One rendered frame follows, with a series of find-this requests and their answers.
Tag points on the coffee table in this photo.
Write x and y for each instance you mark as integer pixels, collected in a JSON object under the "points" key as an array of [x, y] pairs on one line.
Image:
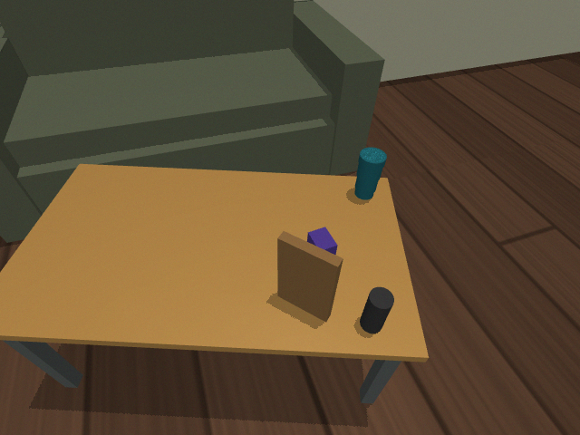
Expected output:
{"points": [[187, 259]]}

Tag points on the sofa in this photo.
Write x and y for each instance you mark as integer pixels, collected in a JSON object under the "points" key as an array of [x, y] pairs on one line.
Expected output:
{"points": [[246, 85]]}

